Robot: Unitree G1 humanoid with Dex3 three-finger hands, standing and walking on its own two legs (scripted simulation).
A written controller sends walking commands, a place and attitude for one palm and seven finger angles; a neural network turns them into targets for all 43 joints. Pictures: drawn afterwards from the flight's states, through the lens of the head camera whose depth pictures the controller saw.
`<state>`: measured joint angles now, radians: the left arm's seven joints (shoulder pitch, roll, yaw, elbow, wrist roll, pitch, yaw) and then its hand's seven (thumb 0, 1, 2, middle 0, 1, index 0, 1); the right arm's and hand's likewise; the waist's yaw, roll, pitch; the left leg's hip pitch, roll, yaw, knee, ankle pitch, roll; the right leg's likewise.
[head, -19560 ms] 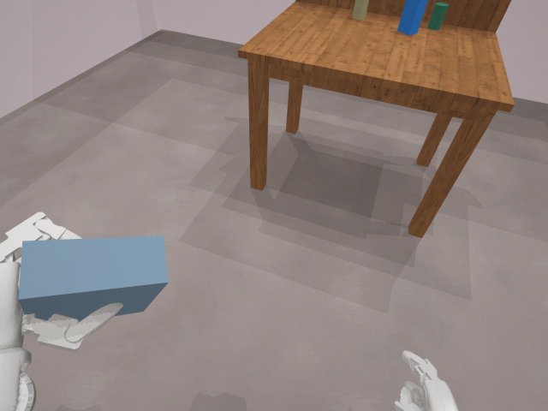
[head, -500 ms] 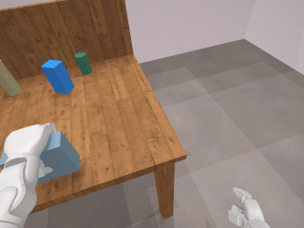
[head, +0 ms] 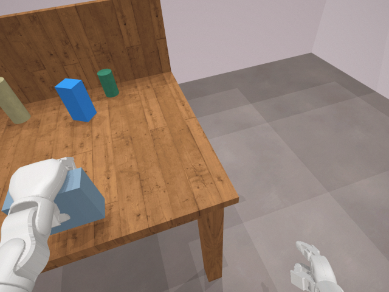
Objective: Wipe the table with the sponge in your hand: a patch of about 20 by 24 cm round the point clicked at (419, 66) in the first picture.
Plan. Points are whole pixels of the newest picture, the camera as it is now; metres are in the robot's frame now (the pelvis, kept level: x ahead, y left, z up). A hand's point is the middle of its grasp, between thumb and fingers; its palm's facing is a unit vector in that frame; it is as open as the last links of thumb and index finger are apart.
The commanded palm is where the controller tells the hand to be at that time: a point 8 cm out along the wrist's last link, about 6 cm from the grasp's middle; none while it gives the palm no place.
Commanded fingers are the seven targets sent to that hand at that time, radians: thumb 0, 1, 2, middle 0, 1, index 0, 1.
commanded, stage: lower the sponge onto the table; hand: left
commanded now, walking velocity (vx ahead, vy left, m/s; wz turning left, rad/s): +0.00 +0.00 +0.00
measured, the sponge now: (65, 208) +0.24 +0.32 +0.05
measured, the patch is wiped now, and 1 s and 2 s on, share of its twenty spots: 0.00 0.00 0.25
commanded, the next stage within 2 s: wipe forward along the first lane in 1.24 s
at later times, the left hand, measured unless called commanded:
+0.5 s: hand (62, 202) +0.25 +0.32 +0.07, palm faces -0.04 -0.06 -1.00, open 9.3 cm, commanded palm +0.23 +0.32 +0.13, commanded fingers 0.00 0.10 1.30 -1.20 -1.60 -1.20 -1.60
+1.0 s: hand (66, 206) +0.25 +0.32 +0.05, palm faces -0.04 -0.06 -1.00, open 9.3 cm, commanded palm +0.23 +0.32 +0.11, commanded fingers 0.00 0.10 1.30 -1.20 -1.60 -1.20 -1.60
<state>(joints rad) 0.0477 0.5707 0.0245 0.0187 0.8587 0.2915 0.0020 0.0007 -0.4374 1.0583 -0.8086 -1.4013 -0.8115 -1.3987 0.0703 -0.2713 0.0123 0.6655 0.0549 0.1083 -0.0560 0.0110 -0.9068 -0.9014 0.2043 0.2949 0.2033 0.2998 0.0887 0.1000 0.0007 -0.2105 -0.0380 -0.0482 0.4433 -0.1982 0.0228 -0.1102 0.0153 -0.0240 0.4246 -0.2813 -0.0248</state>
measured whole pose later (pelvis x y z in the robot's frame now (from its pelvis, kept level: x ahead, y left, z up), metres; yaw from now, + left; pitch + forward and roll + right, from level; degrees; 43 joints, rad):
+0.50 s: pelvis +0.00 +0.00 +0.00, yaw +0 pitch -1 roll +0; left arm 0.05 0.55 0.03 0.10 0.87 0.23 0.04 0.00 -0.44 1.06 -0.81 -1.40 -0.81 -1.40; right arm 0.09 -0.27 0.00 0.68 0.05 0.09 -0.06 0.01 -0.91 -0.90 0.20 0.29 0.20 0.30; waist 0.08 0.09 0.00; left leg -0.24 -0.03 -0.05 0.46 -0.20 0.02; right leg -0.13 0.02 -0.02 0.44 -0.28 -0.03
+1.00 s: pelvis +0.00 +0.00 +0.00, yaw +0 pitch +0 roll +0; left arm 0.05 0.51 0.02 0.17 0.90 0.22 0.10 0.00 -0.44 1.06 -0.81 -1.40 -0.81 -1.40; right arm 0.09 -0.26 -0.01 0.69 0.05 0.09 -0.05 0.01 -0.91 -0.90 0.20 0.29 0.20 0.30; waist 0.08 0.08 -0.02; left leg -0.27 -0.03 -0.05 0.50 -0.22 0.02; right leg -0.17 0.02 -0.02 0.47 -0.30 -0.03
